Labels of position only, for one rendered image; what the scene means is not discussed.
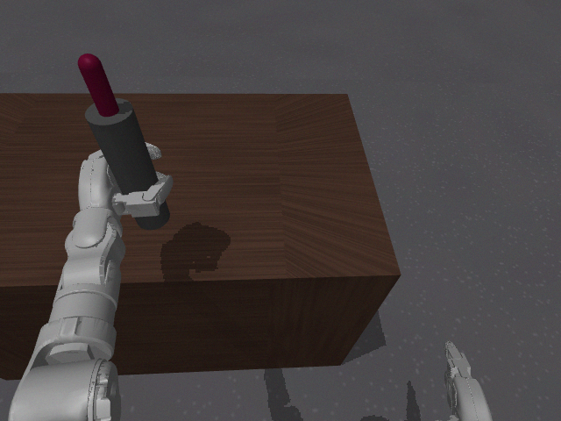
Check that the bottle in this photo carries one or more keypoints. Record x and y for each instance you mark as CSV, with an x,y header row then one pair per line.
x,y
117,132

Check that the left robot hand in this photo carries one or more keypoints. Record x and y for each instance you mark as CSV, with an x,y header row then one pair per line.
x,y
98,188

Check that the right robot hand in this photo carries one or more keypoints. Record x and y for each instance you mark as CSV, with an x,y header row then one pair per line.
x,y
465,396

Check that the left robot arm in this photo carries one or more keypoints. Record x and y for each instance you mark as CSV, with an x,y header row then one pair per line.
x,y
69,376

